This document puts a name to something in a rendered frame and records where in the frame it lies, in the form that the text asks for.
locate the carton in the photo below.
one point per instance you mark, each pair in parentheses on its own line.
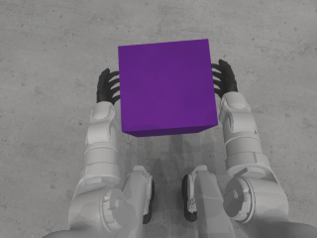
(166,88)

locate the robot left upper arm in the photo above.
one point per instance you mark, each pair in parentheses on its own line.
(97,213)

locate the robot right upper arm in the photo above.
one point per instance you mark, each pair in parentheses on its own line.
(260,208)

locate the robot right forearm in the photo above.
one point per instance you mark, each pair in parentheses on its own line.
(245,157)

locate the right robot shin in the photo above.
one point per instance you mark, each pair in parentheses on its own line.
(191,205)

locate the robot left forearm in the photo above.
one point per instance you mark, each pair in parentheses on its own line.
(100,167)

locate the right robot thigh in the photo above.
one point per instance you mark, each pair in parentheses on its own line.
(212,220)

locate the left robot hand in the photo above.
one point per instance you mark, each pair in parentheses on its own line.
(104,91)

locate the right robot hand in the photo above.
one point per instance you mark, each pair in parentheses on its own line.
(227,82)

